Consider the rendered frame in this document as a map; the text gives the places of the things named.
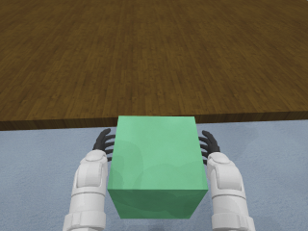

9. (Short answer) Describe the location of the carton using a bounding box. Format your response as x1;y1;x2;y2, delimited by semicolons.
107;115;209;219

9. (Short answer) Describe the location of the robot left hand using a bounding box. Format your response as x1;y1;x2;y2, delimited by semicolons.
92;128;116;162

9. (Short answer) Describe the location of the right robot forearm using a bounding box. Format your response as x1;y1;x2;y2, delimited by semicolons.
207;152;256;231

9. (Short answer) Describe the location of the robot right hand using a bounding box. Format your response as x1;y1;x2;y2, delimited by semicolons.
198;130;220;166

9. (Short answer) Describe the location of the left robot forearm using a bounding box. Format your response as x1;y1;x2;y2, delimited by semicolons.
63;149;108;231

